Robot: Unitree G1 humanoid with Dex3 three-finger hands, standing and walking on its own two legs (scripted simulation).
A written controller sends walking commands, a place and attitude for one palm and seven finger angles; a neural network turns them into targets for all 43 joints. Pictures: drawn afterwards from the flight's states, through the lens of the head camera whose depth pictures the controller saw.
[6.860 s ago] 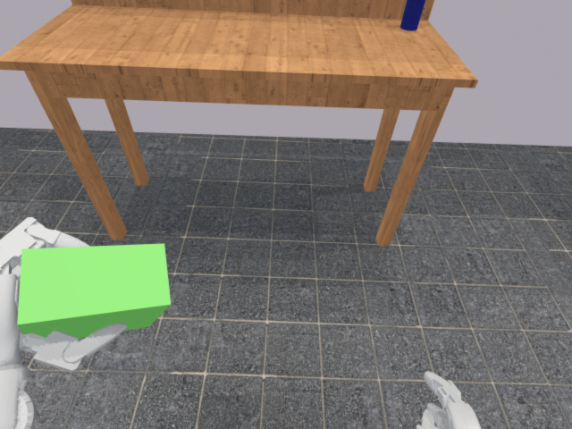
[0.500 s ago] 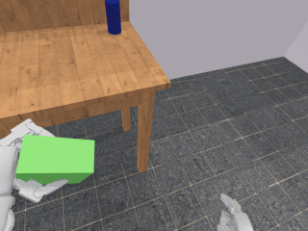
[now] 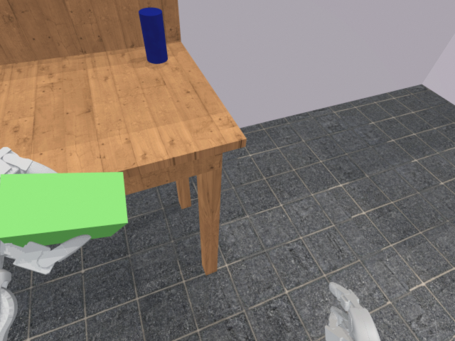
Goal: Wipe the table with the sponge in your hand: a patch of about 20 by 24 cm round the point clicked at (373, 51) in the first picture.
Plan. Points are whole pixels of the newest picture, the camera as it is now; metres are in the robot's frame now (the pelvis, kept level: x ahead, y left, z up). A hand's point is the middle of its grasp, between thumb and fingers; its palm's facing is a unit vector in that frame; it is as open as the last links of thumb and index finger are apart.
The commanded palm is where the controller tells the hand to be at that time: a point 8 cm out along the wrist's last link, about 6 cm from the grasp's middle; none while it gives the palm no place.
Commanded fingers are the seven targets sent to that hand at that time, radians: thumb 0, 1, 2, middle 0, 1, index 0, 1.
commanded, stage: shuffle to correct the standing spot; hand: left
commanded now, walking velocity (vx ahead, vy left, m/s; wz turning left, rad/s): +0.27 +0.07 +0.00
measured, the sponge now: (84, 209) +0.24 +0.22 +0.16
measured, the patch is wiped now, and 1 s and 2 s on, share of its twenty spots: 0.00 0.00 0.00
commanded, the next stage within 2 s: come to a stop and stand still in 0.86 s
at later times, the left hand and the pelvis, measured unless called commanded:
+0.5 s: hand (68, 134) +0.35 +0.27 +0.20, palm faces +0.40 -0.83 -0.39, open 10.5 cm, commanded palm +0.26 +0.31 +0.20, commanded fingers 0.00 0.10 1.30 -1.20 -1.60 -1.20 -1.60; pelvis +0.10 +0.03 -0.01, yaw +0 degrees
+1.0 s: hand (79, 107) +0.42 +0.29 +0.19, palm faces +0.35 -0.88 -0.32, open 10.5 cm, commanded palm +0.35 +0.35 +0.20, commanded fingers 0.00 0.10 1.30 -1.20 -1.60 -1.20 -1.60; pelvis +0.19 +0.07 +0.01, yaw +0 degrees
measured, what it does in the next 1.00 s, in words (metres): walks ahead: left foot, then right foot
